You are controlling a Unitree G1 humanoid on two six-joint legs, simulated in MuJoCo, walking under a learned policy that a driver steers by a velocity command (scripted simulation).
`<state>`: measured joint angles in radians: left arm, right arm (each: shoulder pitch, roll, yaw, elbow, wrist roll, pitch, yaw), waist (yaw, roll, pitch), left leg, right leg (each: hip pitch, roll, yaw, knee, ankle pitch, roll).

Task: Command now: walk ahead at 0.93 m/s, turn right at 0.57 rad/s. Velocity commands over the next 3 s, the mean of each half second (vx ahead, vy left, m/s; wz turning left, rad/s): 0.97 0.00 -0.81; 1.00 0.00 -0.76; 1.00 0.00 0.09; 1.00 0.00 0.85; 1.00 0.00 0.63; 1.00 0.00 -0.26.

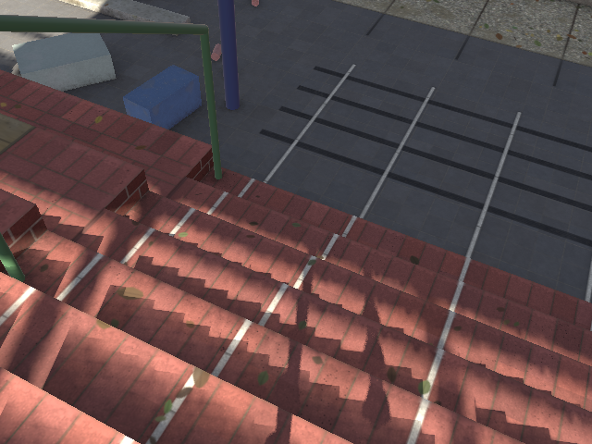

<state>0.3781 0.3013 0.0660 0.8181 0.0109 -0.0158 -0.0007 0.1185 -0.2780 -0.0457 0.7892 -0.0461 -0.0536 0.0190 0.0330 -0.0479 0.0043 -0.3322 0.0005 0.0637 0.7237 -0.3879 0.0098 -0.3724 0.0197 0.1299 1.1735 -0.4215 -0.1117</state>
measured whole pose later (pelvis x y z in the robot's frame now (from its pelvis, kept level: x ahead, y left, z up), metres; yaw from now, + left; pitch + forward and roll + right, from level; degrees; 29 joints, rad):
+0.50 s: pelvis +0.32 +0.01 -0.18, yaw -24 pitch -1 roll -1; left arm 0.43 0.23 0.03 0.94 0.02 -0.04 0.00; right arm 0.13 -0.19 0.00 0.82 -0.07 -0.06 -0.02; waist 0.02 0.00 0.03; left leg -0.74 0.10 -0.14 1.05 0.08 -0.03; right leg -0.21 0.23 0.05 0.89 -0.64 -0.18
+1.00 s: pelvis +0.67 -0.12 -0.37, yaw -46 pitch +0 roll +2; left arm -0.02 0.26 0.04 0.80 0.02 -0.05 -0.05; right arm 0.63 -0.21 -0.04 1.06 -0.04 -0.11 -0.01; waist -0.13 -0.06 0.05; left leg -0.08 0.04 0.16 1.01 -0.90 -0.03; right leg -0.63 0.00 -0.02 0.69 0.33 -0.11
